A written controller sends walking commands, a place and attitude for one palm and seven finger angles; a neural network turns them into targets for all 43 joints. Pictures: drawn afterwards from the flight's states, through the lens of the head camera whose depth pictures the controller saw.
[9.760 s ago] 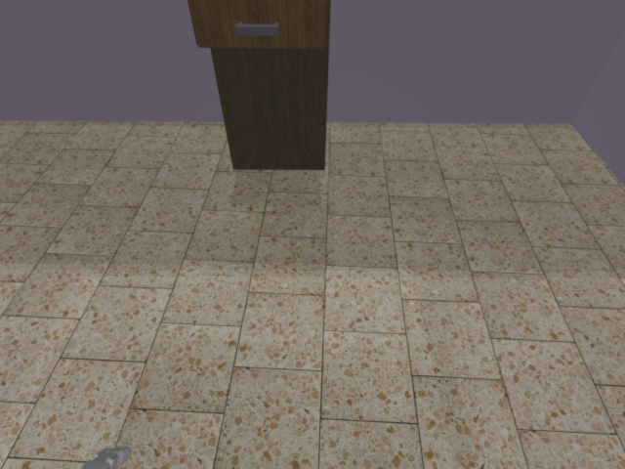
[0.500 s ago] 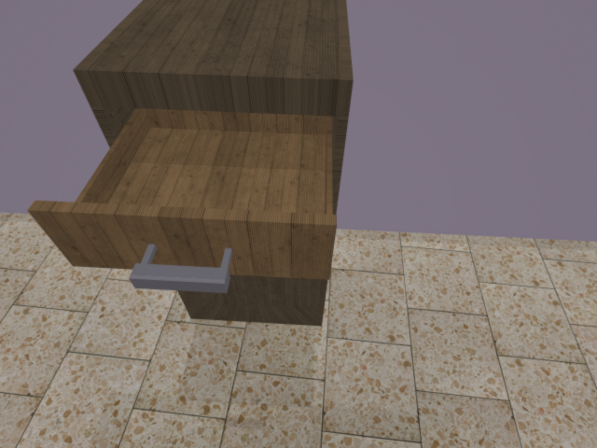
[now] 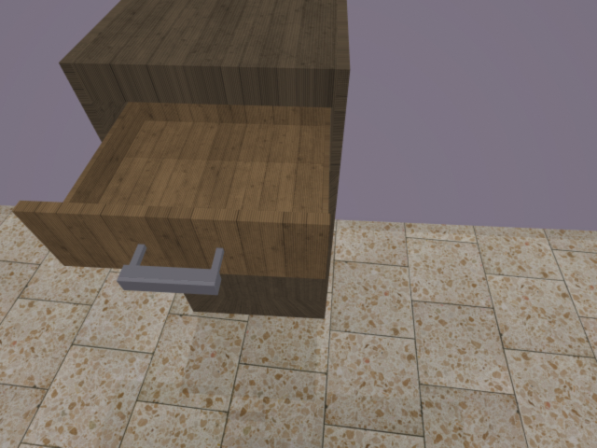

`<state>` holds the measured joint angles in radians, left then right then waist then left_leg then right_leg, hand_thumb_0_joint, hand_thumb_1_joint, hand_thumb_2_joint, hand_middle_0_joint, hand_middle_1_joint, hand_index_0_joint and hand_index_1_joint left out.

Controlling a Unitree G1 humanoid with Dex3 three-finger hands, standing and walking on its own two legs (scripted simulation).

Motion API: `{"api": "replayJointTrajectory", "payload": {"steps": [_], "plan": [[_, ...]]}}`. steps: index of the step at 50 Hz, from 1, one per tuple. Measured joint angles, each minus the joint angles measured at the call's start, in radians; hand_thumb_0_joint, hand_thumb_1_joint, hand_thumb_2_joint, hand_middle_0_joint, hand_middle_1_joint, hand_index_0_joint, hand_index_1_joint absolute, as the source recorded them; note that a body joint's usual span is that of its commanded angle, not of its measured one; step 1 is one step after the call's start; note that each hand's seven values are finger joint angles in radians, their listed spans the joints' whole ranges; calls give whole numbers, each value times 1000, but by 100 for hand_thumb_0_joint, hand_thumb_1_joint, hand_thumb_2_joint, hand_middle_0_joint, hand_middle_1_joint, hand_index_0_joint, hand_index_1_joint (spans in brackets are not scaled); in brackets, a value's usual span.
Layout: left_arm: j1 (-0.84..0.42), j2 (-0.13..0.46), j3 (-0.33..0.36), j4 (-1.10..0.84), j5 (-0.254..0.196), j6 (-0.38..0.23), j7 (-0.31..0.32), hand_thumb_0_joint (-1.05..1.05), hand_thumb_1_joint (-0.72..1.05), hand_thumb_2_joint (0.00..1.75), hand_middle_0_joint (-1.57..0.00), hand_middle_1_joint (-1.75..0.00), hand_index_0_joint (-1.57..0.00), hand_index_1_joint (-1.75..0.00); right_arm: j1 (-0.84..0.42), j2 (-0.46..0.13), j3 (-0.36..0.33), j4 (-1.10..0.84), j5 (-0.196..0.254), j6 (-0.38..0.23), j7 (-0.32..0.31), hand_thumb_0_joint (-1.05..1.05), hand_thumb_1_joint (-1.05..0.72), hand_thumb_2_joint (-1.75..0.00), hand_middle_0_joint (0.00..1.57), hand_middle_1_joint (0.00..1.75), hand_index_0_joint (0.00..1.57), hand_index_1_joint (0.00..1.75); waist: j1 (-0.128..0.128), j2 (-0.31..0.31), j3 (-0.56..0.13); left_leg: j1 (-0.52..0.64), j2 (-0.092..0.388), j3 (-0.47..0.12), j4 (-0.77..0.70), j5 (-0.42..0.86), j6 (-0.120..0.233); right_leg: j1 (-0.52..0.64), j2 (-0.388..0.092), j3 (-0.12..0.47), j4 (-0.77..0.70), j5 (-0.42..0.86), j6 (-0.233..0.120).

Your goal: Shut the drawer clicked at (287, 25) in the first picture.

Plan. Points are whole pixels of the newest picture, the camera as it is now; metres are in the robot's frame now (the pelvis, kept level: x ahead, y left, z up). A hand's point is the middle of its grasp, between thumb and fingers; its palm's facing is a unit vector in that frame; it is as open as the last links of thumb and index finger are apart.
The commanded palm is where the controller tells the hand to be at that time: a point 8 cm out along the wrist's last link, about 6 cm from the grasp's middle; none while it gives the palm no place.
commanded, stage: come to a stop and stand still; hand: left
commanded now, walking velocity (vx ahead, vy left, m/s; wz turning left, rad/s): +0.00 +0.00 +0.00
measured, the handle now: (175, 266) +0.35 +0.20 +0.03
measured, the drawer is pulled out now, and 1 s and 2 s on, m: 0.26 0.26 0.26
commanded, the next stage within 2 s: look again from close up in 0.86 s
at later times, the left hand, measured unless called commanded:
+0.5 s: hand out of the picture +0.03 +0.20 -0.17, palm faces -0.01 -0.98 -0.22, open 7.4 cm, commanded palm none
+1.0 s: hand out of the picture +0.00 +0.22 -0.17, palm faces -0.01 -0.98 -0.21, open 7.4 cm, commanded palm none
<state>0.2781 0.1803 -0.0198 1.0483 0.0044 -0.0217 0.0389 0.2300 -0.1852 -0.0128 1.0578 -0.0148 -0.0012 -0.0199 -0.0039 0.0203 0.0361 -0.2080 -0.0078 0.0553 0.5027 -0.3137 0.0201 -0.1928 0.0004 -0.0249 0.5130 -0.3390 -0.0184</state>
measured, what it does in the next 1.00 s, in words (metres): stands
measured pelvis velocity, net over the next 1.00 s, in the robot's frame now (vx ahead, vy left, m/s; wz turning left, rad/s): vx -0.01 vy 0.04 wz -0.03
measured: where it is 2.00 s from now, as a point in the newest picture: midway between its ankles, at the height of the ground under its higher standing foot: outside the picture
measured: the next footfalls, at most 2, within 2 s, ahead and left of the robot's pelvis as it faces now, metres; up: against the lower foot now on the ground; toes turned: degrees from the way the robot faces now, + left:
none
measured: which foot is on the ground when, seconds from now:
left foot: down 0.00-1.00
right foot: down 0.00-1.00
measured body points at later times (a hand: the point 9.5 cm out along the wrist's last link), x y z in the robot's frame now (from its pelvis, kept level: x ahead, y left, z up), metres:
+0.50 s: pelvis +0.00 +0.02 +0.00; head +0.03 +0.02 +0.45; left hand +0.03 +0.25 -0.15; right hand +0.06 -0.22 -0.15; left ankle -0.03 +0.10 -0.74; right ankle -0.04 -0.11 -0.74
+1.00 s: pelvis -0.01 +0.04 +0.00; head +0.01 +0.04 +0.45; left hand +0.00 +0.27 -0.16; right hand +0.00 -0.19 -0.16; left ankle -0.03 +0.10 -0.74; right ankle -0.04 -0.11 -0.74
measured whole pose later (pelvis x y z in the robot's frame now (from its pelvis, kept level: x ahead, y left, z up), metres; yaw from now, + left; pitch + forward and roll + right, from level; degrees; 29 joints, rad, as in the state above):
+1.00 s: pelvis -0.01 +0.04 +0.00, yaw -2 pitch -1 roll +0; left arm 0.26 0.17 -0.01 1.08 0.01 0.01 0.04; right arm 0.21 -0.16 0.00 1.15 -0.01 0.00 -0.02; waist 0.00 -0.01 0.06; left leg -0.14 -0.06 0.10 0.43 -0.27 0.08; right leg -0.14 -0.05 0.02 0.46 -0.29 0.04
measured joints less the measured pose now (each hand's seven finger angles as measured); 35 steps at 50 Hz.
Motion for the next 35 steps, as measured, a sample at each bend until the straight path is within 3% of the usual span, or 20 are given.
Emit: {"api": "replayJointTrajectory", "payload": {"steps": [16, 35], "plan": [[-37, 9, 1, -45, 4, 17, 6, 1, 90, 90, -20, -30, -20, -29, -86, 0, 4, -12, 3, 9, 6, 1, -91, -90, 20, 30, 20, 30, 14, -18, 3, 19, -5, 11, 9, -11, 10, 17, -5, 12, 6, -5, 14], [-25, 5, 6, 4, 1, 29, 3, 1, 90, 90, -20, -30, -20, -29, -45, 10, 11, 63, 7, 3, 1, 1, -90, -90, 20, 30, 20, 30, 11, -27, 30, 51, -31, 32, -41, 17, 40, 40, -30, 32, -35, 25, 44]]}}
